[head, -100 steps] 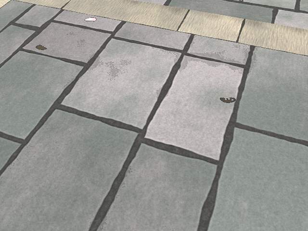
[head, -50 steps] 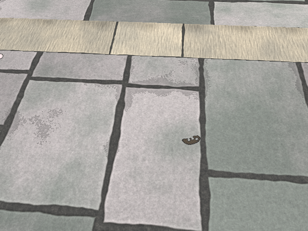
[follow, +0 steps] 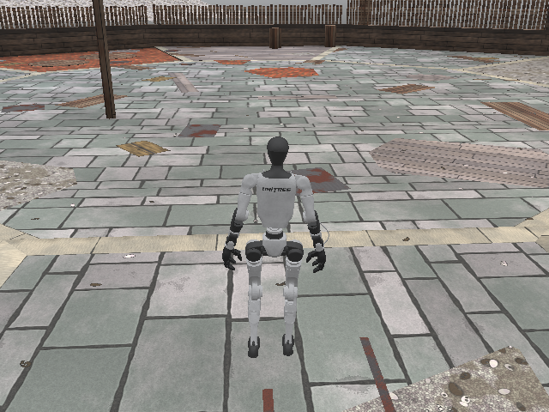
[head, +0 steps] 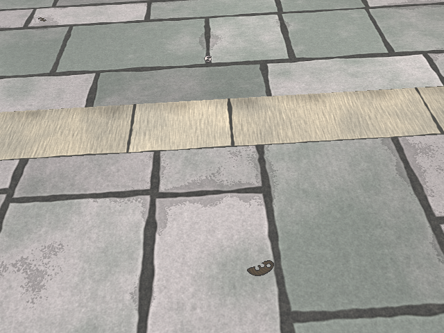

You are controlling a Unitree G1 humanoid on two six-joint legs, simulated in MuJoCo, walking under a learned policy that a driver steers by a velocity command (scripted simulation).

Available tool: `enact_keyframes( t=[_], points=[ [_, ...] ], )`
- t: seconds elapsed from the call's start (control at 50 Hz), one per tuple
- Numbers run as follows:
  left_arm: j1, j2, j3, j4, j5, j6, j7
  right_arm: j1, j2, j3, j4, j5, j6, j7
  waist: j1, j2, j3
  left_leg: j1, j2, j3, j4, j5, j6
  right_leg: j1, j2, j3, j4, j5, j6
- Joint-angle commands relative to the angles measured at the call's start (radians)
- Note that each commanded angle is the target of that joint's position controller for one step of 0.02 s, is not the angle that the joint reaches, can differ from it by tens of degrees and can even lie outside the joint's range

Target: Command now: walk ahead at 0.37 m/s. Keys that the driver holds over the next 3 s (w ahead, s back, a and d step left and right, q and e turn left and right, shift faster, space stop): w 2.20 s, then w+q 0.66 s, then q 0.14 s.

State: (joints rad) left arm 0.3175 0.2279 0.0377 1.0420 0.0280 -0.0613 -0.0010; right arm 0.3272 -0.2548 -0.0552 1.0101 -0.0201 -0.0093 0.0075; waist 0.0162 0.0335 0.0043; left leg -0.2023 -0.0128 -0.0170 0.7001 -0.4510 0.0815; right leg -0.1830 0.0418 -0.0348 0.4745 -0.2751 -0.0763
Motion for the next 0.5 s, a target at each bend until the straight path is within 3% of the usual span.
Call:
enact_keyframes(
  t=[0.02,0.04,0.06,0.12,0.22,0.3,0.34,0.38,0.4,0.42,0.44,0.46,0.48,0.5],
  points=[
    [0.117,0.147,0.028,0.001,-0.003,-0.007,0.003,-0.17,-0.082,-0.01,-0.124,-0.009,-0.043,0.019,0.027,-0.104,0.16,-0.529,0.042,-0.031,0.311,0.051,0.03,0.202,-0.353,0.564,-0.385,-0.405,-0.149],
    [0.078,0.131,0.023,-0.013,-0.006,-0.015,0.004,-0.146,-0.069,-0.007,-0.109,-0.005,-0.049,0.027,0.002,-0.095,0.139,-0.5,0.066,-0.024,0.307,0.122,0.02,0.198,-0.308,0.474,-0.396,-0.286,-0.121],
    [0.076,0.113,0.016,-0.014,-0.011,-0.024,0.007,-0.144,-0.069,-0.008,-0.103,-0.013,-0.05,0.033,-0.006,-0.092,0.12,-0.485,0.08,-0.01,0.297,0.175,0.005,0.208,-0.28,0.402,-0.4,-0.162,-0.107],
    [0.154,0.086,0.005,0.022,-0.017,-0.039,0.01,-0.174,-0.055,-0.004,-0.111,-0.02,-0.036,0.037,0.001,-0.101,0.087,-0.503,0.083,0.039,0.303,0.247,-0.037,0.248,-0.237,0.261,-0.374,0.159,-0.103],
    [0.213,0.078,-0.006,0.046,-0.013,-0.037,0.013,-0.364,-0.028,0.014,-0.193,-0.01,-0.027,0.035,0.035,-0.117,0.126,-0.518,0.068,0.103,0.128,0.325,-0.069,0.217,-0.207,0.157,-0.359,0.436,-0.113],
    [0.225,0.096,-0.005,0.058,-0.01,-0.038,0.018,-0.438,-0.027,0.024,-0.237,-0.001,-0.028,0.031,0.043,-0.137,0.143,-0.411,0.037,0.131,-0.056,0.368,-0.029,0.227,-0.228,0.126,-0.35,0.571,-0.111],
    [0.192,0.11,-0.002,0.056,-0.01,-0.039,0.02,-0.391,-0.046,0.017,-0.235,0.0,-0.034,0.021,0.004,-0.134,0.12,-0.312,0.008,0.139,-0.108,0.347,0.011,0.254,-0.243,0.101,-0.284,0.774,-0.095],
    [0.161,0.134,0.006,0.052,-0.008,-0.035,0.023,-0.194,-0.085,-0.004,-0.176,0.0,-0.045,0.005,-0.084,-0.134,0.009,-0.103,-0.045,0.14,-0.142,0.301,0.049,0.282,-0.239,0.073,-0.05,1.035,-0.066],
    [0.14,0.138,0.007,0.046,-0.011,-0.031,0.022,-0.021,-0.105,-0.018,-0.118,-0.004,-0.053,-0.005,-0.158,-0.11,-0.078,0.102,-0.043,0.131,-0.206,0.339,0.07,0.217,-0.208,0.048,0.153,0.976,-0.048],
    [0.155,0.102,-0.002,0.023,-0.015,-0.03,0.017,0.141,-0.174,-0.04,-0.082,-0.028,-0.059,-0.018,-0.198,-0.025,-0.188,0.347,0.151,-0.081,-0.225,0.18,0.112,0.021,-0.157,0.021,0.44,0.631,-0.038],
    [0.285,-0.02,-0.019,0.014,-0.04,-0.026,0.004,0.162,-0.256,-0.057,-0.079,-0.042,-0.057,-0.012,-0.111,0.208,-0.296,0.569,0.438,-0.617,-0.349,0.088,0.258,-0.328,0.045,0.005,0.824,-0.214,0.0],
    [0.203,0.09,0.008,0.013,-0.014,-0.025,0.004,0.081,-0.204,-0.052,-0.084,0.003,-0.047,-0.001,-0.107,0.06,-0.226,0.458,0.398,-0.704,-0.458,-0.048,0.247,-0.417,0.006,0.124,0.896,-0.193,-0.027],
    [0.104,0.102,0.015,-0.024,-0.011,-0.027,0.0,-0.042,-0.142,-0.035,-0.104,0.012,-0.05,0.001,-0.062,0.03,-0.059,0.293,0.37,-0.523,-0.48,-0.053,0.216,-0.45,-0.054,0.107,0.867,-0.084,-0.033],
    [0.055,0.085,0.013,-0.037,-0.01,-0.032,-0.004,-0.089,-0.083,-0.02,-0.106,0.008,-0.06,0.006,-0.044,-0.02,0.005,0.167,0.325,-0.41,-0.516,0.068,0.193,-0.416,-0.088,0.1,0.81,-0.019,-0.034]
  ],
)
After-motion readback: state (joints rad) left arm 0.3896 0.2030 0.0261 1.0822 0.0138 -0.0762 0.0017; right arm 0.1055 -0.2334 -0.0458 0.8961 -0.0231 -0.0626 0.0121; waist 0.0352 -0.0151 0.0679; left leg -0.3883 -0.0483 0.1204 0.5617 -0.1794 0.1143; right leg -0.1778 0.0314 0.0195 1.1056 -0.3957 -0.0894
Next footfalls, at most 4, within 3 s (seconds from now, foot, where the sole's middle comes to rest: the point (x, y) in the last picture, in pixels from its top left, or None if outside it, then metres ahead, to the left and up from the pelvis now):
0.42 left None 0.37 0.09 -0.77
0.96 right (270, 287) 0.68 -0.08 -0.77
1.50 left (216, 212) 0.99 0.11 -0.77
2.08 right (259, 153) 1.29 -0.07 -0.77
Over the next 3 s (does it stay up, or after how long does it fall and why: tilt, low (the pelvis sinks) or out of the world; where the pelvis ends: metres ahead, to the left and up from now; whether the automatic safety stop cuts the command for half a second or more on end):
stays up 1.58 0.08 0.00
